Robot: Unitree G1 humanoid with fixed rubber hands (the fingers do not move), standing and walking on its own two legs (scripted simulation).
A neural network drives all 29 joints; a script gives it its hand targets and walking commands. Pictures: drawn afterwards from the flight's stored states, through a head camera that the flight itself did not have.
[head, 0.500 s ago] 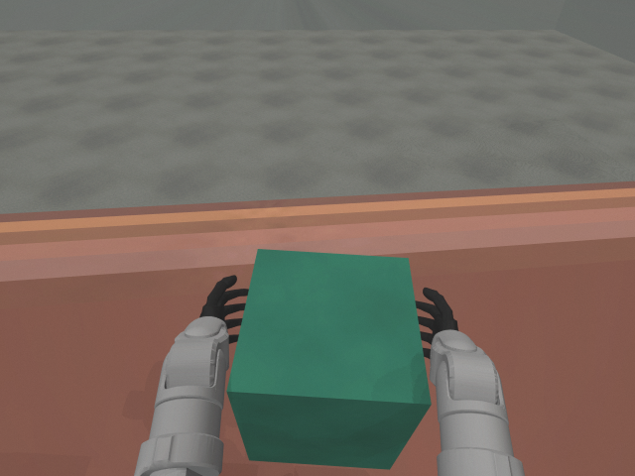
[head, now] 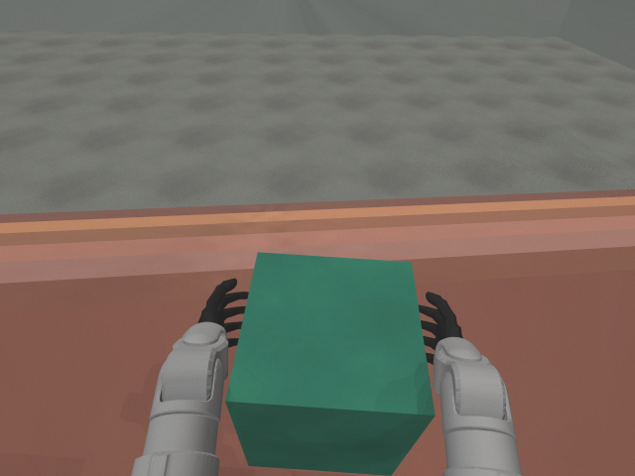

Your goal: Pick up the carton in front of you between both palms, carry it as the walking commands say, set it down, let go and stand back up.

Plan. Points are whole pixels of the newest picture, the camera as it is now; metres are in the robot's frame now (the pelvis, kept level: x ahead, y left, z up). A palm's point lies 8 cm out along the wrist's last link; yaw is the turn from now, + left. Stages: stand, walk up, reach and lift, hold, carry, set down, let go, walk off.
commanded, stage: carry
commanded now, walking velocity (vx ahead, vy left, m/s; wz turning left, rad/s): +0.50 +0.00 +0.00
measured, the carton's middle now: (326, 368) +0.29 +0.00 -0.01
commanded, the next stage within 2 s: none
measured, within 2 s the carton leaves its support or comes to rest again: neither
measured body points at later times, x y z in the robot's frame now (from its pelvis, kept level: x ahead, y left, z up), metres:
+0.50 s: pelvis +0.20 +0.02 +0.00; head +0.20 +0.03 +0.45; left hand +0.47 +0.19 +0.08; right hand +0.48 -0.11 +0.08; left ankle +0.25 +0.13 -0.72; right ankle +0.08 -0.09 -0.74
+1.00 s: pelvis +0.53 +0.03 -0.02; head +0.53 +0.04 +0.43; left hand +0.81 +0.19 +0.07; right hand +0.81 -0.12 +0.07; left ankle +0.33 +0.12 -0.74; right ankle +0.66 -0.04 -0.74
